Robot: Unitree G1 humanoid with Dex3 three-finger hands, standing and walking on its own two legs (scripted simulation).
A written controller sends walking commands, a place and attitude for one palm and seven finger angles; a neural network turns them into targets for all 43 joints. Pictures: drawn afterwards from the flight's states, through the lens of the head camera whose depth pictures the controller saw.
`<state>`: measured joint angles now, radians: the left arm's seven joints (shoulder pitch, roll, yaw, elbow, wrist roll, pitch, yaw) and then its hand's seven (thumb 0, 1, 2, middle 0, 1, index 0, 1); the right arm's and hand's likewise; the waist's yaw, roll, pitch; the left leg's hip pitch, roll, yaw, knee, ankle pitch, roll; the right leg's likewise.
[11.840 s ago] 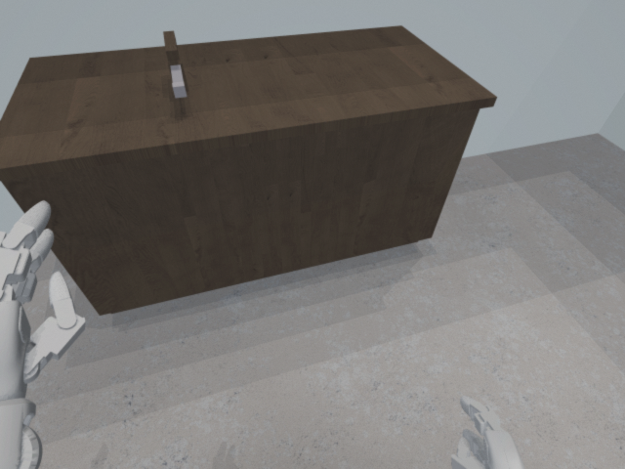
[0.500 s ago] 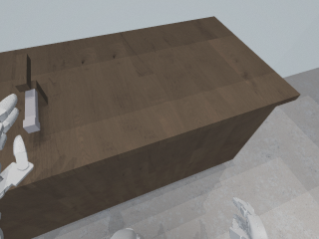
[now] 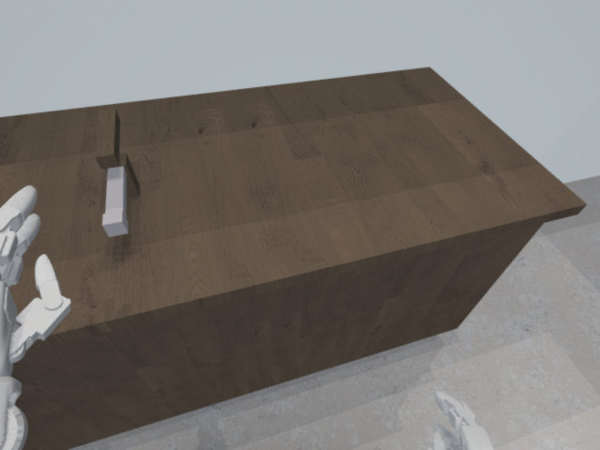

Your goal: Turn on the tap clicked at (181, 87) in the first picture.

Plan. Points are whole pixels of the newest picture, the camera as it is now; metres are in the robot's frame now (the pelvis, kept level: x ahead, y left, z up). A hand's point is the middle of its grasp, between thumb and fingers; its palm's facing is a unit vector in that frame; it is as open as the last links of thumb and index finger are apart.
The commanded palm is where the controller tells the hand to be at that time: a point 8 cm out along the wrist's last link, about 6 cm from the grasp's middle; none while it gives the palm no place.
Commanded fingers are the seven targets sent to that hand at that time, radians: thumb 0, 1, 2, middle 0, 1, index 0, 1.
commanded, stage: come to a stop and stand still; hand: left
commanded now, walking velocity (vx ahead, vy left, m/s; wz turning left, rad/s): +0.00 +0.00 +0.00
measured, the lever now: (115, 223) +0.41 +0.31 +0.04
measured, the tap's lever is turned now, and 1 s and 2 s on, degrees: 0 0 0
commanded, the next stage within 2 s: look again from close up in 0.52 s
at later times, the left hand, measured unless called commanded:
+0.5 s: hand (82, 269) +0.25 +0.24 +0.17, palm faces +0.35 -0.84 -0.42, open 7.4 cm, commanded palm +0.19 +0.28 +0.18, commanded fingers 0.00 0.90 0.90 -0.20 -0.30 -0.20 -0.30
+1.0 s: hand (40, 336) +0.19 +0.26 +0.15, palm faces +0.31 -0.87 -0.38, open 7.4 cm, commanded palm +0.14 +0.29 +0.18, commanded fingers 0.00 0.90 0.90 -0.20 -0.30 -0.20 -0.30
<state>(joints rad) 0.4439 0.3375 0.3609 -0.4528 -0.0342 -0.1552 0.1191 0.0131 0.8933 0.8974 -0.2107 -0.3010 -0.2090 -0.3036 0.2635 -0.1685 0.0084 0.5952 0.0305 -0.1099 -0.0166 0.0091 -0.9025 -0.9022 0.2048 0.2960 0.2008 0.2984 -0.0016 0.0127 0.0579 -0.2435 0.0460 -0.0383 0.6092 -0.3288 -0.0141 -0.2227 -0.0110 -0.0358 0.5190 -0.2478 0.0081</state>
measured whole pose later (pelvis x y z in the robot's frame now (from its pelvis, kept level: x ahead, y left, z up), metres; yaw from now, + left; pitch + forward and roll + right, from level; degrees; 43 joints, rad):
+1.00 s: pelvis -0.04 +0.02 +0.00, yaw -3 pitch -5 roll -1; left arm 0.45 0.37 0.34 -0.43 -0.03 -0.20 0.09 0.01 0.89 0.90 -0.22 -0.30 -0.22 -0.30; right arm 0.21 -0.18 0.01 0.54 0.01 -0.11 -0.02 0.01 -0.90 -0.90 0.20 0.30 0.20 0.30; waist 0.01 -0.04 0.08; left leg -0.20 0.02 0.05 0.52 -0.23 0.01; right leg -0.21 -0.04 0.03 0.45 -0.16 0.04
